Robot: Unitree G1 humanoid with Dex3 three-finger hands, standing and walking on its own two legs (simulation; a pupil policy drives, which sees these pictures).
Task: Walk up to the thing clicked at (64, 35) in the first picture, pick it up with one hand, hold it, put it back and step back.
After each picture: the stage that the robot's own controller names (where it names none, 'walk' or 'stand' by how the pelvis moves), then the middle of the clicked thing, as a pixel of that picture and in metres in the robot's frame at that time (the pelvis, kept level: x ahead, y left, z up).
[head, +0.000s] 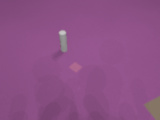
stand; (63, 41) +1.24 +0.19 -0.65
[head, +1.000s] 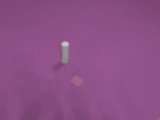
walk; (65, 53) +1.12 +0.11 -0.64
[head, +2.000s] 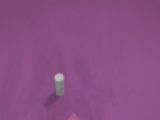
walk; (59, 85) +0.66 +0.14 -0.64
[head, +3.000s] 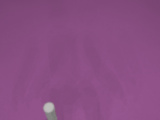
walk; (50, 113) +0.44 +0.20 -0.64
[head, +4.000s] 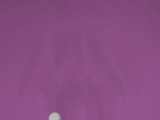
stand; out of the picture +0.37 +0.18 -0.64
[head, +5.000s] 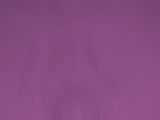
stand; out of the picture +0.35 +0.19 -0.65
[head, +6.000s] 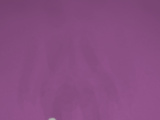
stand; out of the picture +0.36 +0.19 -0.66
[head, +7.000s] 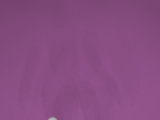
stand; out of the picture +0.37 +0.19 -0.66
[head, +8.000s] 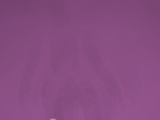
stand; out of the picture +0.36 +0.19 -0.66
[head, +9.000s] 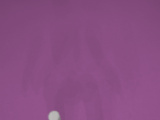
go down; out of the picture +0.37 +0.18 -0.65
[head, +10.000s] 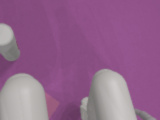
go down; (7, 45) +0.44 +0.24 -0.23
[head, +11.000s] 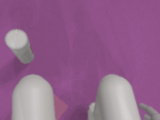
close in; (22, 49) +0.44 +0.23 -0.25
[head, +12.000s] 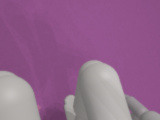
close in; out of the picture +0.42 +0.27 -0.16
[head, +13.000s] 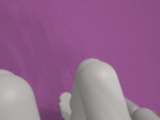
close; out of the picture +0.42 +0.27 -0.16
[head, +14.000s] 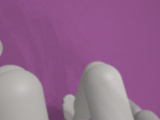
lift; out of the picture +0.35 +0.24 -0.15
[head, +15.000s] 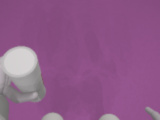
lift; (29, 80) +0.31 +0.16 +0.05
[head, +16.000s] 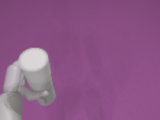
hold; (41, 81) +0.32 +0.14 +0.06
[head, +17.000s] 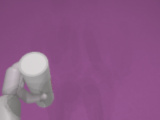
hold; (40, 84) +0.31 +0.14 +0.04
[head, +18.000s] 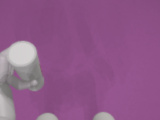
crouch; (29, 71) +0.37 +0.16 -0.02
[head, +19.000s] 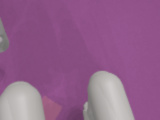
lower; out of the picture +0.48 +0.23 -0.05
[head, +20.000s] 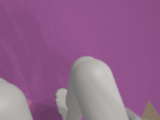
lower; out of the picture +0.44 +0.26 -0.16
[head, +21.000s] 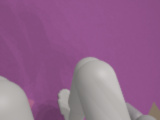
lower; out of the picture +0.42 +0.27 -0.16
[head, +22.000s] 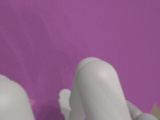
lower; out of the picture +0.42 +0.28 -0.16
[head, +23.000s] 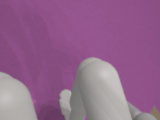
lower; out of the picture +0.41 +0.27 -0.16
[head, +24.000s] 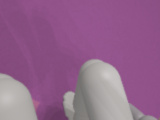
open; out of the picture +0.42 +0.25 -0.16
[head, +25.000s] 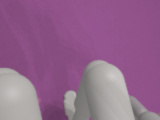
stand; out of the picture +0.41 +0.25 -0.17
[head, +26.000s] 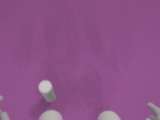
stand; (48, 92) +0.40 +0.19 -0.48
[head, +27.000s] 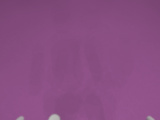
stand; out of the picture +0.38 +0.17 -0.60
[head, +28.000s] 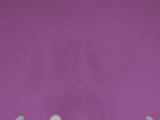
stand; out of the picture +0.37 +0.16 -0.60
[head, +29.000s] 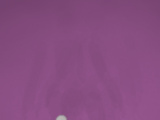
stand; out of the picture +0.39 +0.15 -0.65
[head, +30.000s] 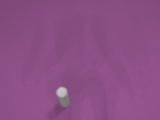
walk; (63, 97) +0.46 +0.14 -0.63
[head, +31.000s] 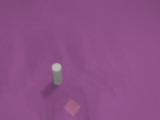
walk; (57, 74) +0.65 +0.15 -0.64
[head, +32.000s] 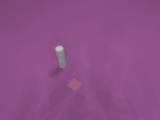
stand; (61, 57) +0.97 +0.27 -0.63
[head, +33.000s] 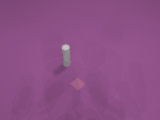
stand; (66, 56) +1.00 +0.15 -0.65
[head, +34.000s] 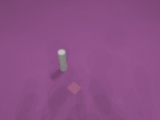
stand; (62, 60) +1.01 +0.19 -0.66
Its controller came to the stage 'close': yes
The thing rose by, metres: 0.68
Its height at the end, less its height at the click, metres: +0.00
